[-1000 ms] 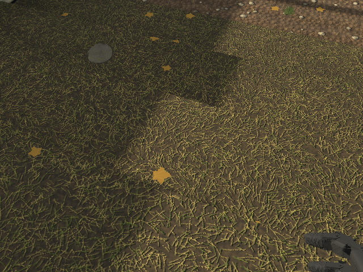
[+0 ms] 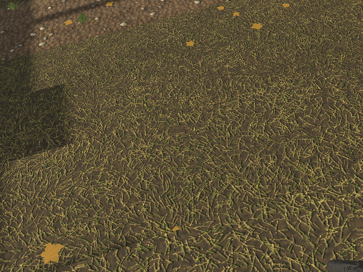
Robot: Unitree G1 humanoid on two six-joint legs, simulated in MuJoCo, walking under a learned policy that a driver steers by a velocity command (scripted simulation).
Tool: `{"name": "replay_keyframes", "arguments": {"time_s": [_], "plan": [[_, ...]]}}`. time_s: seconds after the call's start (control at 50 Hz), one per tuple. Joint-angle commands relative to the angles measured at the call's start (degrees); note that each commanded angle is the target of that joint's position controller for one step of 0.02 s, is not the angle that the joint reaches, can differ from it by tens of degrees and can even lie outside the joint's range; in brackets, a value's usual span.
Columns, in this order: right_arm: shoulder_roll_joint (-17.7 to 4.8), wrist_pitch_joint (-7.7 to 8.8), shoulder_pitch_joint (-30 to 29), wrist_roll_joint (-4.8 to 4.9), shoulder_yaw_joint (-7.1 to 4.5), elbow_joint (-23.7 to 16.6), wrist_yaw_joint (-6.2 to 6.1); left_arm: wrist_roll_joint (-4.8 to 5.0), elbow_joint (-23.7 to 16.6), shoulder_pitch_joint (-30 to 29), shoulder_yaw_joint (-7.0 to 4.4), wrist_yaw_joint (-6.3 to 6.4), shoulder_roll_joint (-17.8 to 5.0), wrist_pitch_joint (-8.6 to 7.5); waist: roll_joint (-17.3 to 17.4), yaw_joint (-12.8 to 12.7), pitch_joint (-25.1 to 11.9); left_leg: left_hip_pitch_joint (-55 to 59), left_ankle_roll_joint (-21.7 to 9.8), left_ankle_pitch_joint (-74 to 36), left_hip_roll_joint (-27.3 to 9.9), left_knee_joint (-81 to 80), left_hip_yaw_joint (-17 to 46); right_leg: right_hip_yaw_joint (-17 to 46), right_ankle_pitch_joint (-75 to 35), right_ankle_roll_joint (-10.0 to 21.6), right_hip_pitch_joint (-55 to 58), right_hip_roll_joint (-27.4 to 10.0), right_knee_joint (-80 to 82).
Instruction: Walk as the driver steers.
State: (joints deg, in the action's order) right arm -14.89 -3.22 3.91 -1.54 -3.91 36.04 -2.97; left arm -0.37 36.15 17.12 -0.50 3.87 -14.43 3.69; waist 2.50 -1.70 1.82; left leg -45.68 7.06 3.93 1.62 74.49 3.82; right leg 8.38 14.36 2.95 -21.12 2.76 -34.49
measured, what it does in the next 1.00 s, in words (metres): walks ahead: left foot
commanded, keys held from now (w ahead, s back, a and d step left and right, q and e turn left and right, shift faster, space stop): no key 1.00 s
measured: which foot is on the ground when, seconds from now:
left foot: up 0.00-0.14, down 0.16-1.00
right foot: down 0.00-1.00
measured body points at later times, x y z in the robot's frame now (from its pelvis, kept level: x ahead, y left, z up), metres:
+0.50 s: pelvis +0.07 +0.06 +0.00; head +0.08 +0.06 +0.45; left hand +0.17 +0.30 -0.13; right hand +0.18 -0.19 -0.12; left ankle +0.06 +0.17 -0.73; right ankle +0.04 -0.08 -0.73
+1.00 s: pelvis +0.08 +0.07 +0.00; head +0.08 +0.07 +0.45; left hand +0.15 +0.31 -0.14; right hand +0.14 -0.18 -0.13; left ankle +0.06 +0.17 -0.73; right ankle +0.04 -0.08 -0.73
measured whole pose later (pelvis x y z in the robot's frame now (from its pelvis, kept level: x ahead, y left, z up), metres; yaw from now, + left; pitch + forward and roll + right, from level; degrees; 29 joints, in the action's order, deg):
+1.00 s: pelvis +0.08 +0.07 +0.00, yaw -3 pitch -2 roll +0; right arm -11.1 0.1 14.3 0.1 -3.5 50.7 -1.1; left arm -0.1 52.5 15.6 -4.2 2.5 -10.3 0.9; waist -0.6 0.9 1.6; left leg -10.0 -1.8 17.5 2.7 29.1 0.9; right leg 10.3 19.5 -2.5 -7.7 0.7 -28.6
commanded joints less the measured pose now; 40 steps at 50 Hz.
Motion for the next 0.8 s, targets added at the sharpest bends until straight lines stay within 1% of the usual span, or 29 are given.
{"name": "replay_keyframes", "arguments": {"time_s": [0.02, 0.04, 0.08, 0.1, 0.12, 0.14, 0.16, 0.18, 0.2, 0.22, 0.24, 0.26, 0.28, 0.3, 0.32, 0.38, 0.42, 0.52, 0.66, 0.68, 0.8], "plan": [[-1.75, 0.99, -4.69, 0.39, 0.15, -5.97, 0.78, -0.2, -4.11, -1.8, -2.72, 0.91, -8.34, -0.82, -11.03, 0.08, -6.53, 2.55, 0.03, 0.09, -2.27, -16.27, 2.04, 15.23, 0.24, 8.21, 9.67, -11.18, 10.4], [-1.68, 1.18, -5.16, 0.81, 0.23, -6.06, 1.25, -0.49, -4.0, -1.59, -2.92, 0.77, -8.46, -0.84, -12.07, -0.35, -5.89, 5.35, -0.59, 2.85, -2.7, -20.66, 2.12, 15.92, 2.38, 8.72, 8.92, -11.67, 10.85], [-2.74, 1.64, -3.85, 1.7, -0.08, -5.29, 2.22, -1.09, -3.7, -0.71, -3.2, -0.13, -8.74, -0.88, -14.04, -0.96, -4.56, 14.98, -2.05, 10.45, -1.89, -26.57, 0.09, 16.37, 4.75, 10.21, 3.81, -12.04, 12.13], [-3.05, 1.89, -2.58, 2.01, -0.29, -4.58, 2.68, -1.23, -3.51, -0.5, -3.02, -0.73, -8.12, -0.88, -14.51, -0.89, -3.64, 19.9, -3.0, 12.59, -1.29, -29.97, -0.81, 16.42, 4.48, 10.66, 1.31, -11.66, 12.45], [-2.88, 2.24, -1.19, 2.19, -0.35, -3.68, 3.13, -1.1, -3.36, -0.58, -2.78, -1.16, -7.17, -1.0, -14.85, -0.5, -2.97, 24.18, -4.05, 13.24, -0.84, -34.46, -1.44, 16.87, 3.83, 10.65, -0.06, -11.26, 12.52], [-2.29, 2.55, 0.61, 2.0, -0.39, -2.45, 3.59, -0.66, -3.47, -1.77, -2.36, -1.5, -5.66, -1.17, -13.9, 0.96, -2.52, 28.98, -5.3, 10.39, -0.77, -41.37, -2.25, 16.37, 2.45, 9.7, -1.23, -10.23, 11.34], [-1.67, 3.03, 1.63, 1.22, -0.32, -1.8, 3.83, -0.34, -2.17, -0.14, -1.96, -1.89, -3.76, -1.8, -12.57, 1.98, -1.95, 33.45, -6.11, 4.79, -1.74, -48.23, -2.06, 15.28, -0.46, 6.88, -2.35, -8.31, 10.21], [-3.29, 3.38, 4.91, 0.32, -0.54, -1.11, 3.85, -0.97, -1.51, 1.42, -1.5, -2.43, -1.97, -2.53, -10.01, 2.24, -4.35, 40.01, -7.42, -3.08, -6.57, -49.67, 1.2, 13.48, -0.73, 3.44, -3.22, -6.2, 7.2], [-7.19, 3.41, 6.29, -0.58, -1.26, -0.53, 3.91, -1.77, -0.84, 6.64, -1.65, -3.17, -1.49, -3.35, -0.11, -1.38, -7.79, 45.84, -10.93, -17.47, -12.69, -46.46, 6.07, 8.74, 4.97, 0.15, -5.54, -2.19, 2.3], [-3.65, 3.2, 4.08, -0.52, -0.77, 1.11, 4.24, -0.63, -0.09, 5.86, -2.02, -3.12, -1.79, -3.87, 6.54, -2.25, -8.24, 39.13, -13.73, -5.7, -11.47, -48.67, 8.46, 3.33, 4.44, -2.65, -1.58, -2.17, 5.02], [-0.75, 3.14, 1.74, 0.18, 0.07, 0.09, 4.39, -0.52, 0.63, 2.61, -2.72, -3.14, -4.38, -3.79, 4.8, -0.45, -5.01, 35.43, -12.8, 1.15, -8.99, -49.88, 7.11, 3.34, 3.18, -3.57, 0.37, -2.53, 5.04], [-0.96, 3.17, 1.49, 0.47, 0.13, 0.05, 4.2, -0.29, 0.17, 0.13, -3.1, -3.1, -4.41, -3.45, 3.34, 0.31, -4.36, 34.24, -11.3, 4.01, -7.97, -50.12, 5.63, 2.79, 1.84, -3.25, 1.22, -2.24, 4.43], [-1.61, 3.39, 1.89, 0.76, 0.13, 0.1, 4.13, -0.49, -0.09, -0.82, -3.2, -3.12, -3.9, -3.17, 3.41, 0.5, -3.42, 33.73, -10.3, 4.61, -7.06, -49.98, 4.8, 2.81, 0.96, -2.89, 1.72, -2.08, 4.34], [-2.29, 3.6, 2.75, 0.78, -0.1, 0.64, 3.9, -0.64, -0.12, -0.39, -3.2, -3.3, -3.16, -3.05, 3.16, 0.32, -3.32, 33.44, -9.91, 6.56, -7.04, -50.33, 4.71, 2.87, 0.0, -2.73, 2.72, -2.33, 4.9], [-2.54, 3.93, 3.68, 0.65, -0.12, 0.84, 3.57, -0.47, 0.14, -0.18, -3.28, -3.37, -2.92, -3.01, 2.9, 0.52, -3.02, 33.63, -9.62, 5.5, -6.81, -50.09, 4.5, 3.01, -1.19, -2.42, 3.01, -2.41, 5.15], [-1.94, 4.2, 5.47, 0.81, 0.02, 1.57, 3.01, -0.29, 1.46, 0.37, -3.42, -3.34, -1.85, -3.32, 1.73, 1.0, -4.1, 35.59, -9.75, 0.28, -6.57, -48.88, 3.92, 3.06, -4.86, -2.54, 4.16, -2.8, 5.32], [-2.06, 4.24, 6.36, 0.99, -0.05, 2.05, 2.85, -0.24, 2.11, 0.18, -3.61, -3.31, -1.47, -3.38, 0.15, 1.36, -4.74, 36.48, -10.03, -1.81, -6.44, -48.32, 3.74, 3.08, -6.87, -2.95, 5.15, -2.94, 5.38], [-1.85, 4.24, 7.71, 1.19, -0.09, 3.39, 2.53, -0.06, 3.99, 0.3, -4.07, -2.71, -1.23, -3.44, -2.47, 1.86, -4.45, 37.26, -10.03, -4.85, -5.64, -47.82, 2.96, 3.2, -10.42, -3.65, 7.09, -3.27, 5.97], [-1.44, 4.38, 8.87, 1.32, -0.21, 5.42, 2.49, 0.09, 6.32, 0.52, -4.68, -2.05, -1.44, -3.41, -3.0, 2.1, -2.97, 37.53, -9.59, -5.77, -4.38, -48.2, 1.85, 2.96, -12.4, -4.24, 8.8, -3.43, 6.68], [-1.6, 4.35, 8.98, 1.5, -0.33, 5.86, 2.53, 0.02, 6.69, 0.45, -4.72, -1.95, -1.59, -3.41, -2.73, 2.16, -2.75, 37.66, -9.53, -6.12, -4.23, -48.17, 1.68, 2.85, -12.71, -4.27, 8.87, -3.44, 6.67], [-1.59, 4.13, 9.91, 1.48, -0.56, 8.36, 2.36, 0.13, 9.54, 0.33, -4.83, -1.6, -1.49, -3.26, -2.74, 2.36, -1.96, 38.0, -9.31, -5.66, -3.85, -48.73, 1.25, 2.48, -12.93, -4.51, 9.88, -3.56, 7.51]]}}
